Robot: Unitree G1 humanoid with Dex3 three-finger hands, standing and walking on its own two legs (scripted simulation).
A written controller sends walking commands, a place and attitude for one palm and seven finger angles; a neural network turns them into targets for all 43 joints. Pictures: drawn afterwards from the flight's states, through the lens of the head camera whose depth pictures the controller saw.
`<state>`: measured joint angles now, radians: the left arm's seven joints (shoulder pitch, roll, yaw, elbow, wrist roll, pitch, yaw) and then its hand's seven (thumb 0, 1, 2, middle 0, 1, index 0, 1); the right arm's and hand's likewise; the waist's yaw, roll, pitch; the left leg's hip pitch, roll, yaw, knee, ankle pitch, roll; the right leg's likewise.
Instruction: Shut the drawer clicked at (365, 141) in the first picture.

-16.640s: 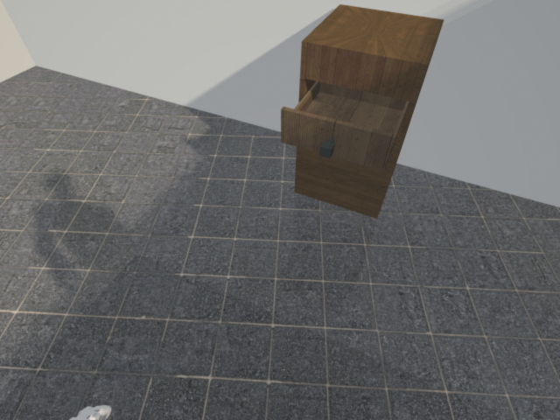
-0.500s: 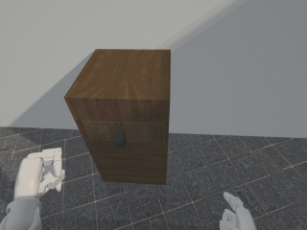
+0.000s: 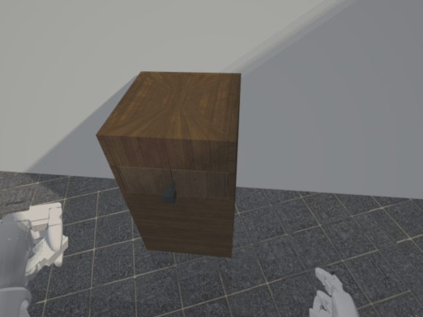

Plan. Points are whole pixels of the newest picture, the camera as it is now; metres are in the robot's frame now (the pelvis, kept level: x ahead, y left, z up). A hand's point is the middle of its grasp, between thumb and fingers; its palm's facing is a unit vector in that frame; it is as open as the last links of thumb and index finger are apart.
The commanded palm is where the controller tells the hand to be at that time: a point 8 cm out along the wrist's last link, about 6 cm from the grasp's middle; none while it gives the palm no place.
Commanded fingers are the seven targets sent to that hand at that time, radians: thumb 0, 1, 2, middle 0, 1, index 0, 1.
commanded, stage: step back with the hand held close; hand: left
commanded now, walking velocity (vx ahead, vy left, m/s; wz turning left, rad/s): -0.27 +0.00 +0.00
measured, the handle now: (170, 191) +0.56 +0.22 -0.22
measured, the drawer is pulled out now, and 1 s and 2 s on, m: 0.00 0.00 0.00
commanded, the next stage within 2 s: stop stepping back and stand still in 1.48 s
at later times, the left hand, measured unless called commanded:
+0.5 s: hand (20, 252) +0.15 +0.27 +0.17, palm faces +0.32 -0.80 -0.50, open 3.3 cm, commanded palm +0.09 +0.31 +0.18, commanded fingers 0.00 0.90 0.90 -1.40 -1.60 -1.40 -1.60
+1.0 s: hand out of the picture +0.07 +0.29 +0.16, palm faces +0.40 -0.75 -0.52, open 3.3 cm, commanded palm +0.00 +0.32 +0.18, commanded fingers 0.00 0.90 0.90 -1.40 -1.60 -1.40 -1.60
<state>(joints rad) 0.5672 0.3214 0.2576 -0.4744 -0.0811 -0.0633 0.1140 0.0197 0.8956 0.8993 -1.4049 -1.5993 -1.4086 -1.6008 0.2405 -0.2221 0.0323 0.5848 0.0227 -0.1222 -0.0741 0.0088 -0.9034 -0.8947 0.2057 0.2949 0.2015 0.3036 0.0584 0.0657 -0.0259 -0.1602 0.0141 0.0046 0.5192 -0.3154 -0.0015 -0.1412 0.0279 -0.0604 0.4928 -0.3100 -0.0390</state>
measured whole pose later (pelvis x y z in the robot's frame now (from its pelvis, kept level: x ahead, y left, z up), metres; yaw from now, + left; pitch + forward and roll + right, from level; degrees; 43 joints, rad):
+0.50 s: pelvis -0.05 +0.03 +0.00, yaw -1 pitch +1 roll -1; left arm 0.65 0.43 0.39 -0.58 -0.06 -0.22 0.14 0.02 0.89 0.90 -1.40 -1.60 -1.41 -1.60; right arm 0.18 -0.21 -0.01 0.54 0.01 -0.02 -0.06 0.01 -0.90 -0.89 0.20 0.29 0.20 0.30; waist 0.00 0.00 0.03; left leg -0.30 -0.02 0.04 0.51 -0.23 0.04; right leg -0.28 0.00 -0.03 0.48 -0.21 0.00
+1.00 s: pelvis -0.12 +0.04 -0.02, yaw +2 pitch +0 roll -2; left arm 0.59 0.43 0.46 -0.59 0.00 -0.30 0.14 0.02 0.89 0.90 -1.41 -1.60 -1.41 -1.60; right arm 0.22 -0.20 -0.01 0.56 0.00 -0.10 -0.05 0.01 -0.90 -0.89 0.21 0.30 0.20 0.30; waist -0.02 0.00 0.07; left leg -0.48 -0.01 0.02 0.68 -0.21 0.06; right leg -0.41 0.06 0.04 0.63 -0.21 0.01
